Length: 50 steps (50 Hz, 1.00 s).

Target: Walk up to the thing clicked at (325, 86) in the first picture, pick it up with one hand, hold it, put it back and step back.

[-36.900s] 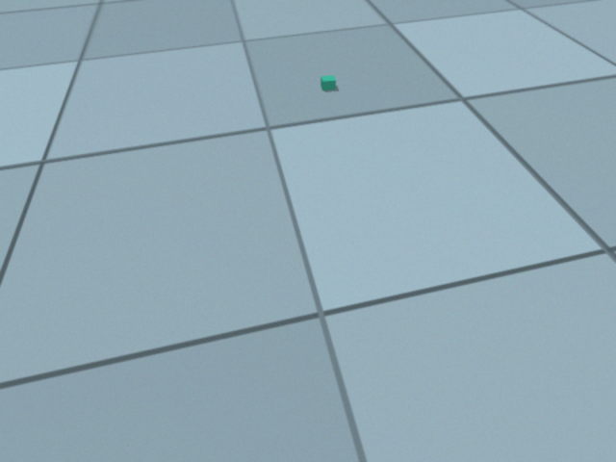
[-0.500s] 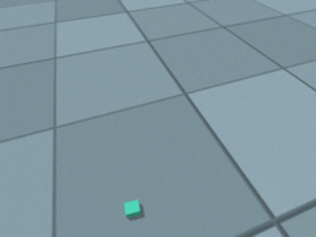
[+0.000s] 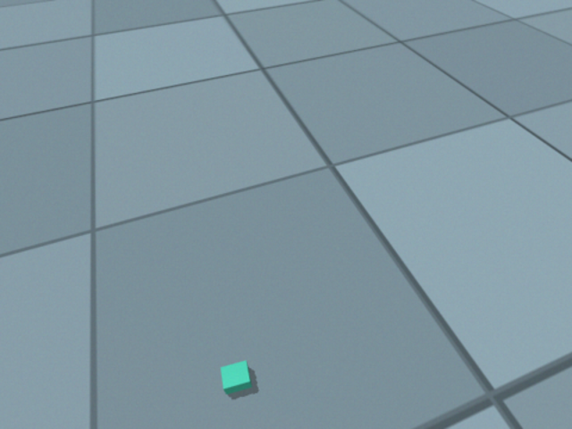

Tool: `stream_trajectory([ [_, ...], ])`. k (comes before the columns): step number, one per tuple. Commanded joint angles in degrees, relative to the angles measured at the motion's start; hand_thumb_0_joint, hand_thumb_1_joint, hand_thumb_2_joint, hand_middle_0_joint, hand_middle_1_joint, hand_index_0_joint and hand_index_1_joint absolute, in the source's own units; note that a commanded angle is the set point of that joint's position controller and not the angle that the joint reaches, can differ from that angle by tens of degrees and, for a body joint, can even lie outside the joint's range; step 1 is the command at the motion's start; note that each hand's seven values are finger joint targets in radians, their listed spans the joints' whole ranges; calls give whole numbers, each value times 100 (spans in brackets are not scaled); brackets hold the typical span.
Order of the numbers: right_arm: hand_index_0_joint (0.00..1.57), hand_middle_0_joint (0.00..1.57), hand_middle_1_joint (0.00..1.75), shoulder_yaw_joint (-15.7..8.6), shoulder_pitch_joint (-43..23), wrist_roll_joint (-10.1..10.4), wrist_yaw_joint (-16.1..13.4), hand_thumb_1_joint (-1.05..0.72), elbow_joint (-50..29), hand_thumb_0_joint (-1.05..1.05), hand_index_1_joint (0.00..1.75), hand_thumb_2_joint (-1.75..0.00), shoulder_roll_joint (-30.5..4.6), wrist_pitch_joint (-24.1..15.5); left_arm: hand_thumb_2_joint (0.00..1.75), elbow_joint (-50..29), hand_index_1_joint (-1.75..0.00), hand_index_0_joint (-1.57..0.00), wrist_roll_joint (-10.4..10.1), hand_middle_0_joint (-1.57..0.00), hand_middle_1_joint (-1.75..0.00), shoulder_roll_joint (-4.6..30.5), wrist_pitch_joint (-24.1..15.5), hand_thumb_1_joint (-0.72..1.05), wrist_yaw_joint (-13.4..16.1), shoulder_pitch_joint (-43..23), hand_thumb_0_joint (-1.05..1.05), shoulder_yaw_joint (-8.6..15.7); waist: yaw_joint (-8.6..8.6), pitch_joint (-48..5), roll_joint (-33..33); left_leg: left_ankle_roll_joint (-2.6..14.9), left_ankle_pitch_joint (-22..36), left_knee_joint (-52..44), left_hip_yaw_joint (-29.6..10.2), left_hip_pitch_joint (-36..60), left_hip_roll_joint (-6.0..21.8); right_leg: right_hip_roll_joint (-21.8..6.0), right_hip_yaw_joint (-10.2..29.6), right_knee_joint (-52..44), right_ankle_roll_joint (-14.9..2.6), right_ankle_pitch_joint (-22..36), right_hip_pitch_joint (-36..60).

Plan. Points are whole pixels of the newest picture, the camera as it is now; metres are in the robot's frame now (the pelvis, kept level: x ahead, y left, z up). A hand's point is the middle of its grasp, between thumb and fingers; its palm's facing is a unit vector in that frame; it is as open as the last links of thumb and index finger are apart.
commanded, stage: stand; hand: left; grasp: from above
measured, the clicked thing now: (236, 377) +0.41 +0.21 -0.75
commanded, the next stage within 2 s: step back in 1.08 s
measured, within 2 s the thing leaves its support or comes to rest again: neither
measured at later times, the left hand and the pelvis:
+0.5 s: hand out of the picture +0.09 +0.24 -0.16, palm faces +0.01 -0.94 -0.34, open 7.4 cm; pelvis +0.01 +0.00 +0.00, yaw +0 degrees
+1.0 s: hand out of the picture +0.08 +0.24 -0.16, palm faces +0.00 -0.94 -0.34, open 7.4 cm; pelvis +0.01 -0.01 +0.00, yaw +0 degrees
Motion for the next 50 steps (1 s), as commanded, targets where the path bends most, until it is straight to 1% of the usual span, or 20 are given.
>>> stream_trajectory([
  [1,20,20,30,-182,-200,4,-89,-90,-315,0,30,-90,-1118,-130,90,-284,-30,-20,-17,-20,-30,1180,-98,90,60,-196,0,202,16,-319,-101,135,661,-361,-551,37,648,-617,546,-376,-123,515,7],
  [5,20,20,30,-187,-308,1,-95,-90,-343,0,30,-90,-1155,-143,90,-303,-30,-20,-19,-20,-30,1180,-96,90,54,-204,0,204,45,-407,-47,144,917,-321,-546,109,686,-626,525,-382,-126,696,52],
  [11,20,20,30,-175,-250,13,-95,-90,-316,0,30,-90,-1170,-148,90,-321,-30,-20,-35,-20,-30,1236,-112,90,46,-278,0,223,18,-531,-106,145,1119,-299,-510,177,711,-665,545,-374,-120,975,206],
  [18,20,20,30,-173,-301,21,-90,-90,-318,0,30,-90,-1187,-143,90,-328,-30,-20,-19,-20,-30,1246,-95,90,32,-323,0,213,-6,-395,-99,77,854,-399,-527,159,694,-624,521,-439,-123,652,60],
  [21,20,20,30,-177,-380,21,-84,-90,-333,0,30,-90,-1215,-152,90,-348,-30,-20,-32,-20,-30,1238,-99,90,35,-308,0,204,41,-428,-39,104,975,-384,-538,149,723,-641,519,-413,-136,747,141],
  [23,20,20,30,-175,-339,15,-89,-90,-325,0,30,-90,-1223,-152,90,-347,-30,-20,-26,-20,-30,1278,-100,90,28,-335,0,216,5,-464,-65,112,886,-387,-505,135,717,-662,556,-420,-153,770,178],
  [27,20,20,30,-163,-317,20,-81,-90,-336,0,30,-90,-1219,-170,90,-370,-30,-20,-44,-20,-30,1286,-100,90,23,-337,0,216,11,-511,-70,121,1060,-399,-499,172,732,-670,541,-380,-155,902,201],
  [29,20,20,30,-171,-391,21,-79,-90,-348,0,30,-90,-1225,-174,90,-360,-30,-20,-43,-20,-30,1273,-99,90,23,-308,0,207,36,-482,-71,112,1165,-391,-536,279,753,-641,497,-355,-147,831,120],
  [30,20,20,30,-176,-352,13,-84,-90,-350,0,30,-90,-1246,-173,90,-372,-30,-20,-39,-20,-30,1277,-106,90,24,-302,0,208,18,-560,-106,141,1200,-344,-511,305,766,-665,527,-364,-152,920,143],
  [31,20,20,30,-156,-295,25,-79,-90,-331,0,30,-90,-1208,-172,90,-377,-30,-20,-44,-20,-30,1316,-107,90,18,-328,0,210,-10,-516,-132,107,1207,-386,-506,266,741,-654,529,-368,-149,942,129],
  [37,20,20,30,-172,-355,25,-83,-90,-351,0,30,-90,-1287,-173,90,-402,-30,-20,-42,-20,-30,1289,-103,90,12,-283,0,196,26,-509,-53,126,1141,-384,-488,256,742,-656,541,-378,-159,947,133],
  [38,20,20,30,-152,-291,22,-73,-90,-326,0,30,-90,-1239,-171,90,-391,-30,-20,-53,-20,-30,1314,-106,90,11,-308,0,196,-5,-441,-78,96,1062,-422,-495,191,725,-660,555,-385,-151,883,155],
  [40,20,20,30,-169,-358,27,-70,-90,-348,0,30,-90,-1260,-169,90,-395,-30,-20,-43,-20,-30,1303,-102,90,10,-279,0,188,28,-450,-114,106,1034,-435,-522,252,750,-641,525,-399,-154,746,73],
  [41,20,20,30,-157,-306,25,-68,-90,-338,0,30,-90,-1239,-165,90,-399,-30,-20,-54,-20,-30,1314,-105,90,6,-319,0,192,-15,-396,-153,97,914,-447,-502,182,724,-637,538,-420,-153,681,72],
  [42,20,20,30,-169,-338,20,-69,-90,-340,0,30,-90,-1274,-163,90,-393,-30,-20,-41,-20,-30,1295,-102,90,3,-272,0,189,17,-372,-109,104,793,-456,-510,168,721,-631,535,-450,-150,628,38],
  [44,20,20,30,-165,-289,28,-59,-90,-329,0,30,-90,-1273,-155,90,-381,-30,-20,-47,-20,-30,1307,-94,90,-6,-278,0,186,-6,-309,-99,82,525,-535,-523,89,695,-622,545,-468,-162,402,-1],
  [45,20,20,30,-164,-288,19,-57,-90,-328,0,30,-90,-1270,-154,90,-393,-30,-20,-50,-20,-30,1340,-94,90,-9,-300,0,193,-10,-274,-87,98,483,-533,-511,52,694,-642,570,-464,-180,428,20],
  [48,20,20,30,-174,-324,17,-51,-90,-342,0,30,-90,-1267,-153,90,-394,-30,-20,-37,-20,-30,1345,-99,90,-7,-281,0,196,2,-319,-123,88,471,-544,-547,88,705,-631,548,-446,-177,362,-22],
  [49,20,20,30,-169,-316,21,-52,-90,-351,0,30,-90,-1287,-158,90,-399,-30,-20,-47,-20,-30,1332,-105,90,-13,-256,0,190,10,-371,-90,121,541,-492,-529,114,727,-664,584,-451,-194,463,34],
  [50,20,20,30,-163,-308,25,-43,-90,-349,0,30,-90,-1265,-160,90,-408,-30,-20,-38,-20,-30,1329,-115,90,-8,-274,0,180,8,-376,-87,96,692,-521,-561,131,723,-642,555,-449,-180,483,16],
])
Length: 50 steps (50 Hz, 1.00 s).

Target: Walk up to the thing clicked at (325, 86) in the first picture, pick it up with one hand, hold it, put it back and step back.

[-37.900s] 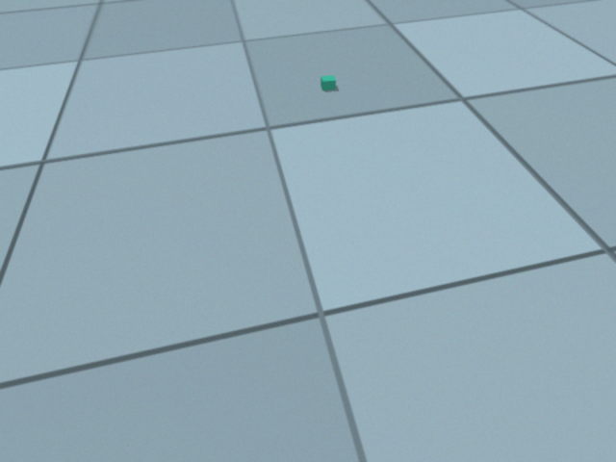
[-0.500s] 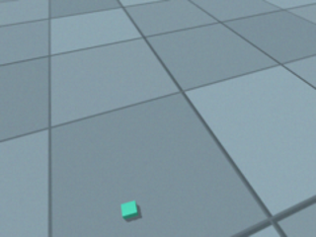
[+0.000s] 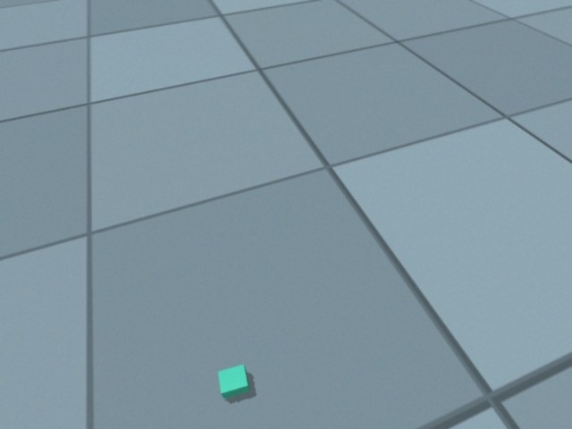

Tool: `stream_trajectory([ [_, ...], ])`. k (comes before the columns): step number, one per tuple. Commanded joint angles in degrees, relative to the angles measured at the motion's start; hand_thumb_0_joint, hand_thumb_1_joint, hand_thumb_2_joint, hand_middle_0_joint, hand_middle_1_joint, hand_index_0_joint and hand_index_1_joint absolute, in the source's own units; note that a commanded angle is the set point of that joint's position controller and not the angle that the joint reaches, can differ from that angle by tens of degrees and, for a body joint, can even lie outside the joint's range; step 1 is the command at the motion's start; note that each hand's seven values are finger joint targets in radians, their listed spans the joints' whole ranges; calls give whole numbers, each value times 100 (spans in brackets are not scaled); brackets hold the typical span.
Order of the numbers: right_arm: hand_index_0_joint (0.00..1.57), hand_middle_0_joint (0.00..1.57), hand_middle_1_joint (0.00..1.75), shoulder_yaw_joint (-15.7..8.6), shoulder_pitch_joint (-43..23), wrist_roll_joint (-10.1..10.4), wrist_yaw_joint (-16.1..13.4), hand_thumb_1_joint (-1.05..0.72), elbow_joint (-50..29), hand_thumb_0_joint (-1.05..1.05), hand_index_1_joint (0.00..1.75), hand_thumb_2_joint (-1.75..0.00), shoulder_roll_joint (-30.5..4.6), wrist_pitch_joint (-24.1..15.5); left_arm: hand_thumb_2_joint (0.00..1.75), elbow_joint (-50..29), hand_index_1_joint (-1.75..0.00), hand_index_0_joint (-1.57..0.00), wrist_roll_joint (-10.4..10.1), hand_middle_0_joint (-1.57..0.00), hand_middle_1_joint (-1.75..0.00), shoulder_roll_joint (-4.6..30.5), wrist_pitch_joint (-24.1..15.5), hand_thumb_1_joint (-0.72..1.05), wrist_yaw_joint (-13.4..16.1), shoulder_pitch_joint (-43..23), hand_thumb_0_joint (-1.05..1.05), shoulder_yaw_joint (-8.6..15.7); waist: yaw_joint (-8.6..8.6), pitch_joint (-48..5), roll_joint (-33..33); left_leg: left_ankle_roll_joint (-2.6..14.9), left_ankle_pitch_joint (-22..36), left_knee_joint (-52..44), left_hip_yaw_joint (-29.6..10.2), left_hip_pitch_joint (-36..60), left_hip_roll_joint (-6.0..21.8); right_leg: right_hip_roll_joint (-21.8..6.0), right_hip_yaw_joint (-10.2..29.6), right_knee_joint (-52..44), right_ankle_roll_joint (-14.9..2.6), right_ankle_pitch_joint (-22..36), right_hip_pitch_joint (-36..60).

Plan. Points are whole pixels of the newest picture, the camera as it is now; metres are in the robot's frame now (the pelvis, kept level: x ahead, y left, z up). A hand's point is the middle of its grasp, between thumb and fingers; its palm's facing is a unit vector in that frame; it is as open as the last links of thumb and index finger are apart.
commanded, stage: stand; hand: left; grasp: from above
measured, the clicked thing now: (234, 381) +0.40 +0.21 -0.75
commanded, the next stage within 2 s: step back in 0.08 s
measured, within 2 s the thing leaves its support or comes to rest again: neither
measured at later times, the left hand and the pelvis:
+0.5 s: hand out of the picture +0.09 +0.30 -0.18, palm faces -0.03 -0.92 -0.38, open 7.4 cm; pelvis -0.06 +0.04 -0.03, yaw +0 degrees
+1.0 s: hand out of the picture -0.04 +0.28 -0.15, palm faces -0.07 -0.91 -0.42, open 7.4 cm; pelvis -0.16 +0.02 -0.02, yaw -4 degrees
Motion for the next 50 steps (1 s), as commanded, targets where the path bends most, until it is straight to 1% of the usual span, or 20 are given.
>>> stream_trajectory([
  [1,20,20,30,-209,-257,3,-81,-90,-357,0,30,-90,-1169,-120,90,-345,-30,-20,-5,-20,-30,1226,-116,90,67,-198,0,207,30,-358,-113,162,700,-283,-544,49,684,-684,549,-332,-129,532,-53],
  [3,20,20,30,-199,-242,-5,-82,-90,-355,0,30,-90,-1167,-125,90,-350,-30,-20,-13,-20,-30,1226,-123,90,61,-221,0,199,23,-375,-93,164,769,-245,-527,68,697,-712,584,-314,-142,635,-26],
  [4,20,20,30,-358,-363,73,-41,-90,-533,0,30,-90,-1569,-19,90,-548,-30,-20,-138,-20,-30,1728,-58,90,70,-221,0,385,-63,173,-142,246,1769,360,-532,-413,571,-639,621,244,-187,1811,-448],
  [8,20,20,30,-406,-177,164,-24,-90,-815,0,30,-90,-1400,102,90,-872,-30,-20,-150,-20,-30,1687,8,90,113,-67,0,438,-60,-508,-294,329,1943,1267,-269,-315,354,-841,706,593,-588,2378,-359],
  [13,20,20,30,-542,222,78,44,-90,-1114,0,30,-90,-1338,325,90,-1481,-30,-20,34,-20,-30,1925,105,90,123,-534,0,524,-125,-679,-1233,300,-1856,3338,-149,-659,-250,-2049,1620,415,-1561,2322,-1077],
  [15,20,20,30,-583,570,97,93,-90,-1182,0,30,-90,-1361,340,90,-1708,-30,-20,86,-20,-30,1939,124,90,118,-831,0,526,-319,-587,-1289,387,-1985,3308,-344,-447,-90,-1989,1397,677,-1444,2124,-1579],
  [17,20,20,30,-590,702,113,103,-90,-1183,0,30,-90,-1331,253,90,-1804,-30,-20,50,-20,-30,1735,172,90,117,-921,0,465,-366,-599,-846,361,-315,1955,-98,-526,14,-1276,763,1505,-902,1922,-1158],
  [19,20,20,30,-712,367,-14,35,-90,-1413,0,30,-90,-1864,171,90,-1923,-30,-20,-89,-20,-30,1380,249,90,145,-677,0,390,-231,-455,821,820,2971,612,-1727,-303,1110,338,313,3222,-224,349,-1728],
  [20,20,20,30,-725,542,-89,2,-90,-1475,0,30,-90,-1905,133,90,-1923,-30,-20,-78,-20,-30,1290,298,90,183,-534,0,396,-221,-462,1046,1146,3795,605,-2280,149,1565,656,732,3824,-235,-2311,-2330],
  [22,20,20,30,-714,529,-93,-49,-90,-1574,0,30,-90,-1941,112,90,-1910,-30,-20,-69,-20,-30,1217,353,90,217,-217,0,349,-164,-620,800,1266,4878,890,-1970,275,1717,688,1139,4679,-233,-2670,-2449],
  [27,20,20,30,-663,-69,-82,-183,-90,-2002,0,30,-90,-1691,96,90,-1870,-30,-20,-66,-20,-30,1507,343,90,224,38,0,453,58,-504,816,1363,3524,1101,-1269,110,1376,676,1259,5344,-101,-1818,-2626],
  [33,20,20,30,-705,566,-36,-218,-90,-2021,0,30,-90,-1660,83,90,-2216,-30,-20,19,-20,-30,1389,201,90,156,-126,0,513,-256,-737,574,1557,3119,1363,-1342,877,1538,350,883,3523,53,-1828,-2457],
  [36,20,20,30,-671,290,-19,-174,-90,-2130,0,30,-90,-1706,139,90,-2098,-30,-20,48,-20,-30,1357,144,90,111,214,0,563,-126,-812,617,1263,2406,1645,-968,250,1269,245,472,2038,-55,-1351,-1522],
  [38,20,20,30,-628,59,46,-143,-90,-2166,0,30,-90,-1707,203,90,-1890,-30,-20,88,-20,-30,1295,94,90,108,649,0,591,105,-841,580,958,1925,2005,-753,-442,1046,320,319,723,-200,-33,-547],
  [39,20,20,30,-564,-3,99,-128,-90,-2188,0,30,-90,-1528,210,90,-1884,-30,-20,125,-20,-30,1463,60,90,130,731,0,621,128,-937,254,733,1171,2234,-633,-967,835,58,783,679,-319,850,-52],
  [40,20,20,30,-505,10,156,-116,-90,-2266,0,30,-90,-1341,208,90,-1958,-30,-20,188,-20,-30,1897,35,90,131,685,0,721,121,-852,-840,356,-116,3034,-396,-2037,163,-943,2272,637,-784,1664,248],
  [41,20,20,30,-501,-102,146,-175,-90,-2246,0,30,-90,-1267,259,90,-2109,-30,-20,100,-20,-30,2221,70,90,112,341,0,762,250,-512,-1456,160,-2588,4252,-214,-2120,-554,-1999,3193,365,-1767,2185,-698],
  [42,20,20,30,-599,-19,91,-231,-90,-2147,0,30,-90,-1447,277,90,-2309,-30,-20,143,-20,-30,2357,42,90,121,122,0,781,255,-278,-1507,61,-2918,5013,-651,-1719,-394,-2313,3677,359,-2097,2363,-1480],
  [45,20,20,30,-548,379,176,-172,-90,-1849,0,30,-90,-1412,258,90,-2407,-30,-20,50,-20,-30,1616,63,90,152,-259,0,641,-114,-146,-726,68,-2204,5220,-904,-2003,-710,-1181,1762,718,-1340,2607,-998],
  [50,20,20,30,-432,376,157,-210,-90,-1937,0,30,-90,-1324,197,90,-2518,-30,-20,132,-20,-30,1472,133,90,180,263,0,628,221,-459,-914,-136,-1970,3955,-481,-2237,-567,-932,1468,985,-1251,2476,63],
])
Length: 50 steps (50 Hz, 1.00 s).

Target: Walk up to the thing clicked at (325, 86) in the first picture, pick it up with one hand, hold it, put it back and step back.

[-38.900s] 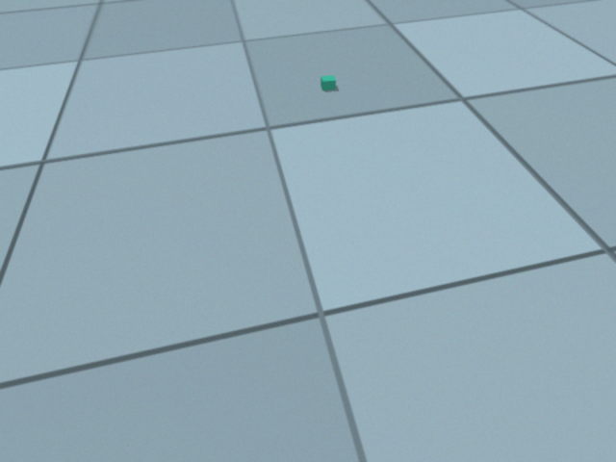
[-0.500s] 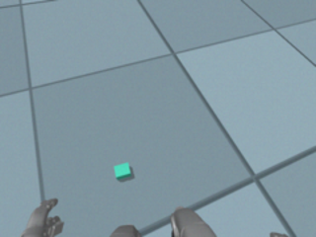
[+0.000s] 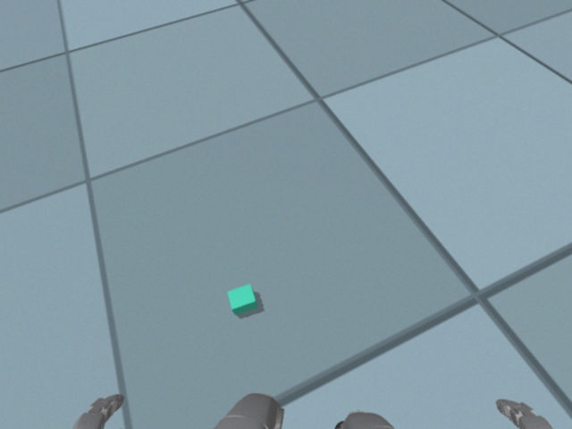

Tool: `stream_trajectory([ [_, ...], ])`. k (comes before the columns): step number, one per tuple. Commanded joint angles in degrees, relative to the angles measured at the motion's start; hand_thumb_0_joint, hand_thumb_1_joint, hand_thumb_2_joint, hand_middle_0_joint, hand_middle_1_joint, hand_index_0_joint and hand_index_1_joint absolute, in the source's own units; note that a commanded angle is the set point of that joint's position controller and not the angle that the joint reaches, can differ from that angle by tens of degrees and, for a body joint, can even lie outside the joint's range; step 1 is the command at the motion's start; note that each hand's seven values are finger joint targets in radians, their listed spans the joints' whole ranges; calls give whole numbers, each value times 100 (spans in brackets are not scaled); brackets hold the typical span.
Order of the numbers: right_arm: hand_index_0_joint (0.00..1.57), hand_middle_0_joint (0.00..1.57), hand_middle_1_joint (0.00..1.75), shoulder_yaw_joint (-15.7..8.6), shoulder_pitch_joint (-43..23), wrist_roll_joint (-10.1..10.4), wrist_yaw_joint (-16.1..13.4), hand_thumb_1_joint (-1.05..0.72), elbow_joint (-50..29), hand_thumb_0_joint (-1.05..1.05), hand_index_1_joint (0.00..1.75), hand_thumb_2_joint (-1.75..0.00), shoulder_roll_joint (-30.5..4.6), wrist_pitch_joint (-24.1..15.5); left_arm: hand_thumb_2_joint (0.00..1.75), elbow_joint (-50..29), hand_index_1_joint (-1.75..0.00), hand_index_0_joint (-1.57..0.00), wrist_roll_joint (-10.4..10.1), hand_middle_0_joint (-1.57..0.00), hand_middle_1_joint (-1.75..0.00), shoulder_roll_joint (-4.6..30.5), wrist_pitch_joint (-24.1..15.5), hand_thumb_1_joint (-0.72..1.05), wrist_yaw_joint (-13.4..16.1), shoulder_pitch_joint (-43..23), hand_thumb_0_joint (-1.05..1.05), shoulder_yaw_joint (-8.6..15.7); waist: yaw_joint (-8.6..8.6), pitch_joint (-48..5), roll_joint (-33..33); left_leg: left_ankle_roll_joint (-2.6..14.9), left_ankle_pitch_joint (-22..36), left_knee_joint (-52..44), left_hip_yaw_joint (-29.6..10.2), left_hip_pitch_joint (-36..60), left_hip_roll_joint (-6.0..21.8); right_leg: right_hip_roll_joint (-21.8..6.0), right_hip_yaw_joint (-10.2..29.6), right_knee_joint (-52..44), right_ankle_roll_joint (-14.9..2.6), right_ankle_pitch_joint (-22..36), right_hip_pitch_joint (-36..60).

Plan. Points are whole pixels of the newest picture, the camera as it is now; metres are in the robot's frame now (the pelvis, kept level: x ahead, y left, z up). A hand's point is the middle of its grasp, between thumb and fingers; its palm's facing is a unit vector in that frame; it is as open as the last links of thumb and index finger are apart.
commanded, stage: step back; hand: left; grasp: from above
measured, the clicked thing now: (242, 299) +0.55 +0.23 -0.73
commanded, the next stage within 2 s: none
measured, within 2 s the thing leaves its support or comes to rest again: neither
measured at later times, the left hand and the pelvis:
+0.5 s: hand out of the picture -0.08 +0.27 -0.16, palm faces -0.02 -0.92 -0.39, open 7.4 cm; pelvis -0.16 -0.01 -0.01, yaw -2 degrees
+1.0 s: hand out of the picture -0.20 +0.24 -0.15, palm faces +0.06 -0.91 -0.41, open 7.4 cm; pelvis -0.34 -0.03 -0.02, yaw +5 degrees
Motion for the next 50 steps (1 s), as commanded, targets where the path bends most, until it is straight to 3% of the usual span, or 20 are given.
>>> stream_trajectory([
  [1,20,20,30,-219,213,-22,-103,-90,-398,0,30,-90,-896,-148,90,-615,-30,-20,41,-20,-30,1377,-102,90,139,106,0,437,187,-1213,-1093,-140,-21,-1246,267,-340,211,-1155,974,-547,-1110,3011,1668],
  [4,20,20,30,-254,437,-103,-86,-90,-357,0,30,-90,-849,-218,90,-695,-30,-20,-12,-20,-30,1469,-26,90,117,42,0,432,83,-1487,-1388,-15,280,-2946,598,327,541,-1255,1019,-176,-1012,3069,1747],
  [6,20,20,30,-331,714,-188,-58,-90,-226,0,30,-90,-857,-252,90,-753,-30,-20,-93,-20,-30,1543,46,90,70,-81,0,399,-138,-1465,-1226,72,1764,-4415,852,1173,487,-1069,849,203,-720,2589,1171],
  [7,20,20,30,-396,679,-264,-55,-90,-256,0,30,-90,-1011,-271,90,-804,-30,-20,-112,-20,-30,1387,87,90,51,-97,0,338,-95,-1401,-857,183,2225,-4429,244,1551,799,-831,818,385,-433,1665,483],
  [8,20,20,30,-520,523,-352,-44,-90,-331,0,30,-90,-1512,-279,90,-834,-30,-20,-126,-20,-30,1160,96,90,36,54,0,293,-33,-1369,440,607,2942,-4540,-1256,2027,1945,-113,424,1233,-147,87,-666],
  [9,20,20,30,-558,215,-322,23,-90,-452,0,30,-90,-1900,-258,90,-833,-30,-20,-126,-20,-30,1260,85,90,97,-212,0,385,-172,-1081,1146,1394,3298,-4761,-2059,1267,2807,557,164,2226,17,-2038,-864],
  [10,20,20,30,-593,125,-298,8,-90,-493,0,30,-90,-1992,-276,90,-817,-30,-20,-47,-20,-30,1398,85,90,161,-390,0,447,-359,-898,1216,1886,3116,-4918,-2483,539,3166,481,719,3204,60,-2286,-612],
  [14,20,20,30,-376,-409,-283,-45,-90,-623,0,30,-90,-1169,-311,90,-442,-30,-20,-139,-20,-30,1351,70,90,55,300,0,465,201,-784,577,1154,3712,-4369,-431,1130,1907,667,826,3958,19,-1256,-1007],
  [21,20,20,30,-477,233,-204,-56,-90,-667,0,30,-90,-1228,-261,90,-480,-30,-20,-60,-20,-30,1244,21,90,49,293,0,400,-282,-1214,879,1575,3812,-4021,-452,2412,2142,364,432,2468,429,-1502,-1023],
  [27,20,20,30,-529,-323,-216,-10,-90,-876,0,30,-90,-1478,-64,90,95,-30,-20,-33,-20,-30,1204,-39,90,-38,1349,0,449,155,-1479,1063,1006,2424,-3679,-178,947,1896,77,-384,-689,63,-173,1019],
  [28,20,20,30,-492,-337,-170,-2,-90,-860,0,30,-90,-1350,-30,90,163,-30,-20,29,-20,-30,1324,-52,90,-36,1390,0,491,165,-1404,750,719,1744,-3511,-154,403,1635,53,-193,-793,-67,-65,1269],
  [29,20,20,30,-427,-273,-121,6,-90,-910,0,30,-90,-1088,-25,90,49,-30,-20,122,-20,-30,1632,-74,90,-50,1317,0,576,163,-1139,-271,395,689,-2696,18,-440,994,-723,1267,-1243,-336,-752,1163],
  [30,20,20,30,-389,-449,-97,-53,-90,-1006,0,30,-90,-844,-41,90,-235,-30,-20,104,-20,-30,2252,-64,90,-65,744,0,708,232,-754,-1700,53,-255,-1269,358,-744,-55,-1904,2656,-1938,-1035,-1306,-55],
  [31,20,20,30,-514,-437,-151,-119,-90,-950,0,30,-90,-1180,-18,90,-500,-30,-20,137,-20,-30,2595,-80,90,-17,183,0,766,307,-400,-1926,-41,-467,-6,-148,-282,257,-2655,3476,-2327,-1643,-1466,-1277],
  [35,20,20,30,-399,544,-67,-67,-90,-397,0,30,-90,-961,-62,90,-662,-30,-20,81,-20,-30,1504,-111,90,41,-800,0,552,-425,-416,-1018,23,588,458,-214,-250,-166,-1049,624,-1376,-643,439,-582],
  [40,20,20,30,-252,332,-132,-122,-90,-527,0,30,-90,-799,-176,90,-556,-30,-20,100,-20,-30,1338,-92,90,122,367,0,521,285,-994,-1150,-167,-33,-787,136,-823,92,-1331,776,-692,-959,2233,1661],
  [44,20,20,30,-299,568,-188,-107,-90,-495,0,30,-90,-845,-205,90,-662,-30,-20,46,-20,-30,1468,-23,90,177,316,0,503,258,-1432,-1383,-25,-129,-2299,477,-32,529,-1712,1017,-392,-1071,2980,1852],
  [47,20,20,30,-391,1281,-199,-56,-90,-151,0,30,-90,-918,-186,90,-784,-30,-20,-50,-20,-30,1576,66,90,132,-139,0,430,-112,-1659,-1125,163,1296,-3986,909,1198,456,-1497,739,24,-737,2290,1117],
  [48,20,20,30,-448,1284,-239,-60,-90,-149,0,30,-90,-1041,-172,90,-837,-30,-20,-64,-20,-30,1471,89,90,108,-217,0,357,-202,-1559,-741,299,1862,-4212,464,1410,678,-1268,623,198,-453,1568,529],
  [50,20,20,30,-562,596,-383,7,-90,-410,0,30,-90,-1792,-121,90,-843,-30,-20,-130,-20,-30,1219,109,90,133,-244,0,334,-51,-1120,1198,1305,2885,-4692,-1862,1415,2560,287,-395,2099,41,-1949,-1211],
])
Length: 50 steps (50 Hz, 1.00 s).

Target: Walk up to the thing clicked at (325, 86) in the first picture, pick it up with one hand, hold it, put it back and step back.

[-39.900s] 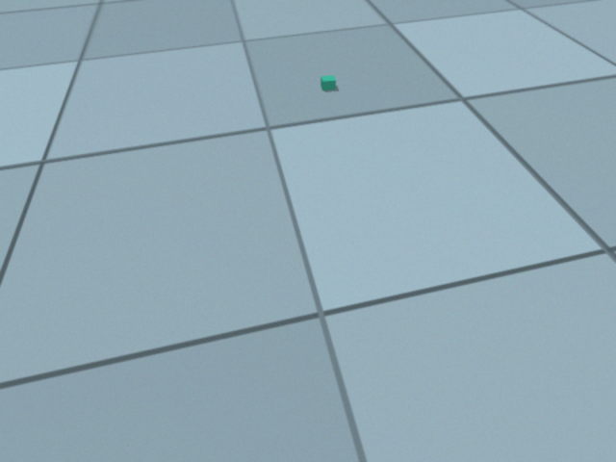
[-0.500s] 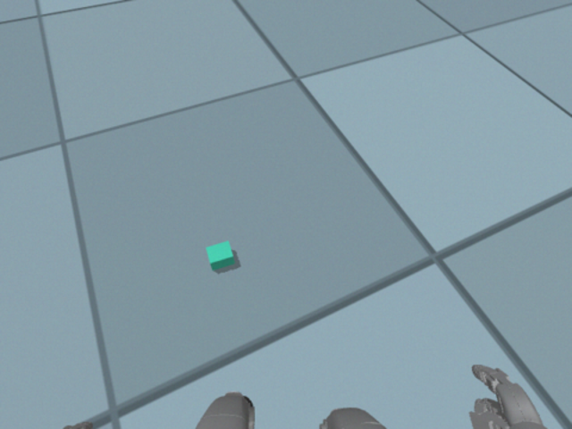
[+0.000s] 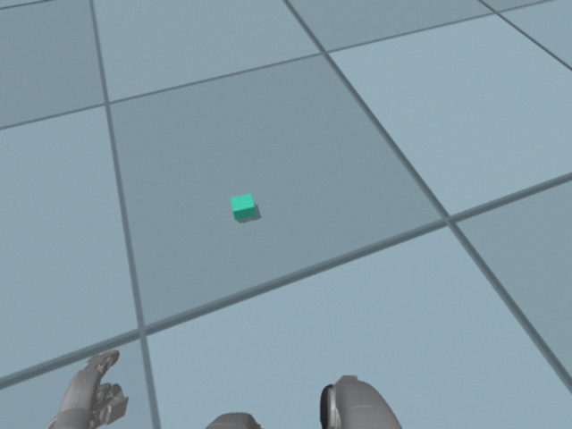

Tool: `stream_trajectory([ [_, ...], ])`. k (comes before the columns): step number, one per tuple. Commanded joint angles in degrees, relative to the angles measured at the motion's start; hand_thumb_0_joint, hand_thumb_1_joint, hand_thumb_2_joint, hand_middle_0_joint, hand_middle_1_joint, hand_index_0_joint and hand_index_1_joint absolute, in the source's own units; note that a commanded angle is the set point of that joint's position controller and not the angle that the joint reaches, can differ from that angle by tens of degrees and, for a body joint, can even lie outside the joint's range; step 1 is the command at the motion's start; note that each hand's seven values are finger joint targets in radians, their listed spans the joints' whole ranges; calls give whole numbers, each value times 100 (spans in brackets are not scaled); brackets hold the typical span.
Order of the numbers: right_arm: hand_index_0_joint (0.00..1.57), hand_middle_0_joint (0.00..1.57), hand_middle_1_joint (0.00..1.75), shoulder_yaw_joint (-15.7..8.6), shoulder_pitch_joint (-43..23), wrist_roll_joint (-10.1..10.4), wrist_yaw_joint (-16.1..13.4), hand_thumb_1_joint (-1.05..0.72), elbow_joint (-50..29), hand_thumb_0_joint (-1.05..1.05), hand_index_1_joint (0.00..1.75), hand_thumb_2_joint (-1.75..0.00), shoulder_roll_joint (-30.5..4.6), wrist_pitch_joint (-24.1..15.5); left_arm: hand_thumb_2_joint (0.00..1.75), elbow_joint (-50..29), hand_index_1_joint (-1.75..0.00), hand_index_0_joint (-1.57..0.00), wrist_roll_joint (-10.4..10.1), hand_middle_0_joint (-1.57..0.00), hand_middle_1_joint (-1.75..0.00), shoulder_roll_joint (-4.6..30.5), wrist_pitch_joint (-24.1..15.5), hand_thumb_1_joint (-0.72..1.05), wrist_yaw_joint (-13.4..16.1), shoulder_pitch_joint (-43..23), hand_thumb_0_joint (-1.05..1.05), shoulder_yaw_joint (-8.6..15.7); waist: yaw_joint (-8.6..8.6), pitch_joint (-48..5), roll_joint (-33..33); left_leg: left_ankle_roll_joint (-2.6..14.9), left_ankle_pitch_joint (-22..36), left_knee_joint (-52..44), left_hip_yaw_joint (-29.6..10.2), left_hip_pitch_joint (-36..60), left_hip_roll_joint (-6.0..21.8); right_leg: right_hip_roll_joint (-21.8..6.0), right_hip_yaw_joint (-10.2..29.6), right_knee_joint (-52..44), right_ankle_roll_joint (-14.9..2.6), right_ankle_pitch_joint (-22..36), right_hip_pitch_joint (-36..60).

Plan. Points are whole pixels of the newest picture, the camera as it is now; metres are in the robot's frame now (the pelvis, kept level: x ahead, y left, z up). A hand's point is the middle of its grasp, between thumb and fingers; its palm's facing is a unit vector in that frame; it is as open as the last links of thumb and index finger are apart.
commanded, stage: step back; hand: left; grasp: from above
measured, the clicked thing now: (243, 206) +0.90 +0.18 -0.72
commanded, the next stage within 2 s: stand in 1.46 s
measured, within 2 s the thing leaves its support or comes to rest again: neither
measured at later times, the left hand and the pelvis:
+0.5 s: hand out of the picture -0.10 +0.26 -0.12, palm faces -0.05 -0.89 -0.44, open 7.4 cm; pelvis -0.14 -0.02 +0.01, yaw -5 degrees
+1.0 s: hand out of the picture -0.04 +0.25 -0.13, palm faces -0.03 -0.92 -0.40, open 7.4 cm; pelvis -0.14 -0.02 +0.01, yaw -2 degrees
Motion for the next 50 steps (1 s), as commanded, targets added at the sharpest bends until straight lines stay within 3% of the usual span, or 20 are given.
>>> stream_trajectory([
  [1,20,20,30,-561,-64,-145,-14,-90,-659,0,30,-90,-2304,-102,90,-389,-30,-20,8,-20,-30,1173,10,90,146,0,0,407,-230,-1256,1723,1754,2008,-2013,-3073,-872,2815,776,810,2557,71,-2818,115],
  [5,20,20,30,-317,-962,-167,-106,-90,-820,0,30,-90,-1443,-159,90,85,-30,-20,-110,-20,-30,1119,44,90,41,600,0,408,380,-926,851,1077,2216,-1678,-1190,-895,1701,1091,1191,3612,-15,-1555,-17],
  [11,20,20,30,-382,-321,-92,-47,-90,-672,0,30,-90,-1384,-112,90,167,-30,-20,-14,-20,-30,964,-248,90,2,591,0,275,-90,-1402,1307,1294,1897,-1106,-1081,927,1753,502,607,690,235,-1805,63],
  [15,20,20,30,-391,-573,-39,22,-90,-611,0,30,-90,-1488,63,90,806,-30,-20,46,-20,-30,952,-461,90,11,1405,0,281,169,-1725,1055,803,936,-124,-598,121,1389,621,263,-2284,-6,-626,1746],
  [17,20,20,30,-194,-494,11,47,-90,-781,0,30,-90,-892,37,90,732,-30,-20,179,-20,-30,1747,-541,90,30,1312,0,480,184,-1307,-763,94,-899,967,-395,-2121,280,-888,3096,-2256,-477,-1233,2141],
  [18,20,20,30,-317,-985,-36,-36,-90,-841,0,30,-90,-1191,41,90,522,-30,-20,189,-20,-30,2223,-510,90,45,851,0,554,476,-1017,-792,-121,-1185,1558,-1057,-1476,421,-1907,3927,-2586,-1368,-2001,395],
  [19,20,20,30,-446,-946,-19,-24,-90,-678,0,30,-90,-1464,40,90,448,-30,-20,159,-20,-30,2147,-511,90,55,350,0,538,297,-587,-786,-124,-892,2082,-1246,-956,587,-1973,3908,-2813,-1456,-2618,-538],
  [22,20,20,30,-354,-507,91,54,-90,-326,0,30,-90,-1271,-46,90,474,-30,-20,120,-20,-30,1421,-572,90,67,93,0,379,-49,-617,-238,-167,-129,2224,-969,-1347,57,-800,1678,-1988,-845,-461,648],
  [28,20,20,30,-274,-765,-48,149,-90,-360,0,30,-90,-1121,-304,90,682,-30,-20,162,-20,-30,1573,-581,90,-46,1029,0,493,547,-908,-938,-255,-885,139,-232,-1440,376,-962,1832,-1965,-959,-1526,2018],
  [31,20,20,30,-355,-222,-41,148,-90,-83,0,30,-90,-1077,-439,90,613,-30,-20,73,-20,-30,1539,-462,90,-107,828,0,402,223,-1086,-726,-99,47,-1601,264,-42,153,-769,1256,-1254,-764,-450,1575],
  [32,20,20,30,-423,-54,-59,121,-90,18,0,30,-90,-1111,-490,90,580,-30,-20,63,-20,-30,1268,-440,90,-108,890,0,276,150,-1307,-404,8,603,-1822,-91,773,229,-511,942,-578,-530,225,1210],
  [33,20,20,30,-511,338,-106,80,-90,84,0,30,-90,-1361,-540,90,535,-30,-20,21,-20,-30,961,-447,90,-104,933,0,183,-27,-1682,409,231,378,-2025,-1307,1589,974,-131,569,516,-250,39,432],
  [34,20,20,30,-626,422,-123,70,-90,71,0,30,-90,-1968,-535,90,395,-30,-20,-35,-20,-30,782,-444,90,-120,571,0,136,-160,-1373,1355,882,-744,-2352,-3193,1754,2158,608,-131,1194,-28,-1850,-1095],
  [35,20,20,30,-679,509,-59,91,-90,97,0,30,-90,-2244,-517,90,431,-30,-20,57,-20,-30,1347,-437,90,-65,172,0,293,-353,-889,982,1469,-1735,-2545,-3617,671,2579,176,650,1536,-47,-2226,-880],
  [39,20,20,30,-480,-81,-74,83,-90,-72,0,30,-90,-1523,-564,90,666,-30,-20,-5,-20,-30,1248,-524,90,-208,620,0,282,51,-528,918,976,-486,-2217,-1745,370,1656,38,492,1068,-88,-1353,-510],
  [43,20,20,30,-486,-59,-83,115,-90,-97,0,30,-90,-1597,-521,90,722,-30,-20,3,-20,-30,1110,-539,90,-269,544,0,289,-76,-645,1352,983,-242,-2077,-1427,-118,1542,244,126,83,28,-1206,381],
  [46,20,20,30,-342,-428,13,109,-90,-210,0,30,-90,-1347,-401,90,1038,-30,-20,7,-20,-30,984,-630,90,-166,1005,0,283,321,-1053,1082,652,763,-877,-720,-777,1244,554,-207,-1322,18,-183,1965],
  [48,20,20,30,-121,-198,114,63,-90,-255,0,30,-90,-762,-370,90,1130,-30,-20,74,-20,-30,1361,-692,90,-60,1269,0,407,454,-1370,-104,182,402,579,-341,-1503,584,-192,1137,-1833,-207,47,2849],
  [49,20,20,30,-60,-99,116,29,-90,-290,0,30,-90,-606,-348,90,1010,-30,-20,88,-20,-30,1740,-724,90,-27,1195,0,436,414,-1390,-746,-32,-964,1148,-407,-1835,97,-1464,3022,-2467,-648,-553,2495],
  [50,20,20,30,-229,17,57,-34,-90,-86,0,30,-90,-1107,-283,90,867,-30,-20,86,-20,-30,1926,-687,90,-52,599,0,434,301,-1191,-415,-68,-1383,1655,-590,-1178,398,-1964,3370,-2573,-1261,-1563,1363],
])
